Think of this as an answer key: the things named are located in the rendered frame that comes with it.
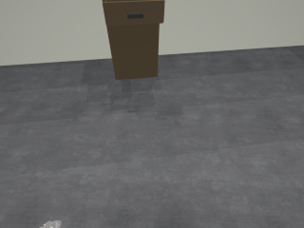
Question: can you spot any handle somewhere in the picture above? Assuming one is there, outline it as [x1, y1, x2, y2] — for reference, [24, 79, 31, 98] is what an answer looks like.
[127, 12, 143, 19]

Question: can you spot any drawer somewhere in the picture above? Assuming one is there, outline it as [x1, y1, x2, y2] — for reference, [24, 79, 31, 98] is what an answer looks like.
[102, 0, 165, 27]

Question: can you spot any cabinet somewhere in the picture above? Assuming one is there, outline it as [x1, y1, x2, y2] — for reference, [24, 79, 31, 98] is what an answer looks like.
[102, 0, 160, 80]

